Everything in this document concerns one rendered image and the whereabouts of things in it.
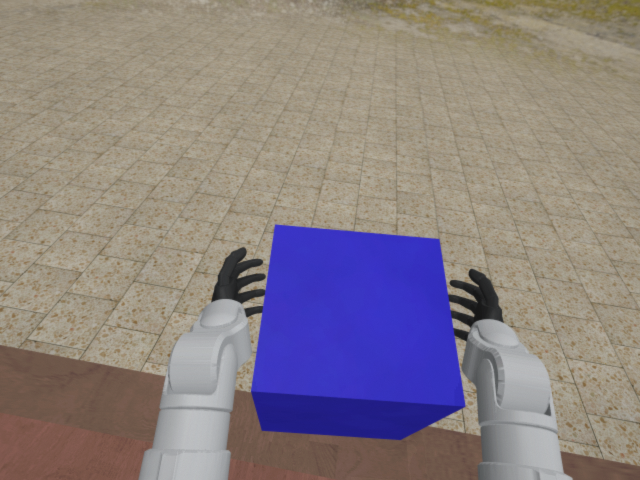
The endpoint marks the carton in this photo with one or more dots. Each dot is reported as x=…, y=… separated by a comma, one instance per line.
x=356, y=336

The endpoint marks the robot right hand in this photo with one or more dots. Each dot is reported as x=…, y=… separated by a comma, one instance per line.
x=486, y=307

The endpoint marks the right robot forearm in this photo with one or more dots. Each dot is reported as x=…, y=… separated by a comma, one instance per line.
x=515, y=406

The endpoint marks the left robot forearm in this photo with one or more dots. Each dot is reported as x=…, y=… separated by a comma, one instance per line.
x=191, y=435

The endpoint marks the robot left hand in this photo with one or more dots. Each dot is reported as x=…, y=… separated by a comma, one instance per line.
x=228, y=285

